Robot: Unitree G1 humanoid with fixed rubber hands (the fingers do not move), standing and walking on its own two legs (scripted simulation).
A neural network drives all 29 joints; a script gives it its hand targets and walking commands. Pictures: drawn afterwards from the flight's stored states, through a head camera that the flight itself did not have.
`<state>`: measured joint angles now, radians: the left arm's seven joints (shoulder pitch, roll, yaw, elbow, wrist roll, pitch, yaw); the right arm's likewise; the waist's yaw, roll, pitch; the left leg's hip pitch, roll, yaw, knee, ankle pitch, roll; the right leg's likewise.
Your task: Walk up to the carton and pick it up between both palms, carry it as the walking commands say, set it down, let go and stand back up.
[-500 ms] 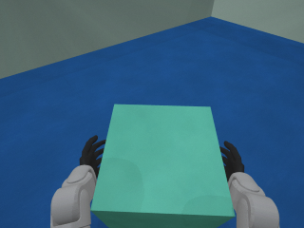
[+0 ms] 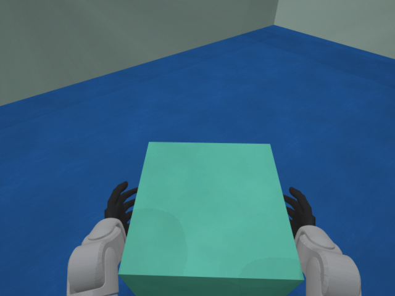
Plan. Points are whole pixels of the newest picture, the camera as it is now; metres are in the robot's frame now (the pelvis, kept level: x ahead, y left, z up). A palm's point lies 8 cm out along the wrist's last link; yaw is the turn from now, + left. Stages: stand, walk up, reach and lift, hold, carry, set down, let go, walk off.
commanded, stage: carry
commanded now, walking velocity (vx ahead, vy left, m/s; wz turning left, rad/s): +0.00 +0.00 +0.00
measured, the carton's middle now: (207, 233) +0.27 +0.00 +0.00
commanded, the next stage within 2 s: none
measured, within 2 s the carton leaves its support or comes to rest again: neither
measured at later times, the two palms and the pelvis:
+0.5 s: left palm (124, 223) +0.25 +0.16 +0.06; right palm (302, 232) +0.25 -0.18 +0.05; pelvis +0.00 -0.01 +0.00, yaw +0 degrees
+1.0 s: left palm (127, 212) +0.27 +0.16 +0.06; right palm (301, 220) +0.27 -0.18 +0.06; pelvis +0.02 -0.01 +0.00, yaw +1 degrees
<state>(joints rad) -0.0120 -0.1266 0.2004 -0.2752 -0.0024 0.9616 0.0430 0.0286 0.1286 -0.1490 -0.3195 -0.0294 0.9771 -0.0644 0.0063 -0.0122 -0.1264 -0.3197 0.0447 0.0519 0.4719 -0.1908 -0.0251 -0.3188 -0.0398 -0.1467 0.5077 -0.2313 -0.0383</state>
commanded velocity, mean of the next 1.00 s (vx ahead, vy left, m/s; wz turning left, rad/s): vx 0.00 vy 0.01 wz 0.00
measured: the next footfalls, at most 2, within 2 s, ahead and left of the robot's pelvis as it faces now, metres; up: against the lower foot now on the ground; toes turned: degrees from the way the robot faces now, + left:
right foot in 1.74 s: +0.00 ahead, -0.02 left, +0.00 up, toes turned -7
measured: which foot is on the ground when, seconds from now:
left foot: down 0.00-1.00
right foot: down 0.00-1.00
